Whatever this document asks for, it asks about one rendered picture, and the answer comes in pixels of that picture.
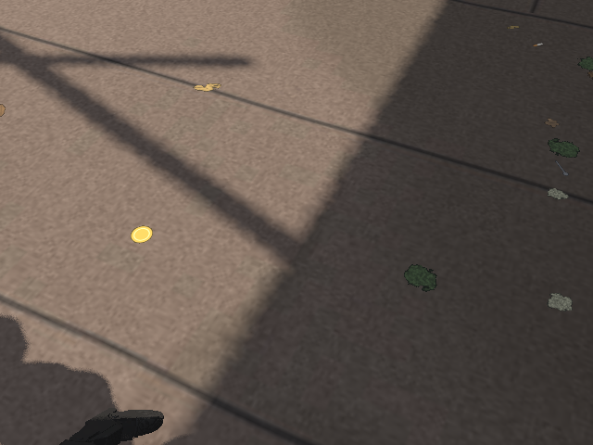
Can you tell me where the left robot hand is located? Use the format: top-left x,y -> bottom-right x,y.
59,408 -> 164,445

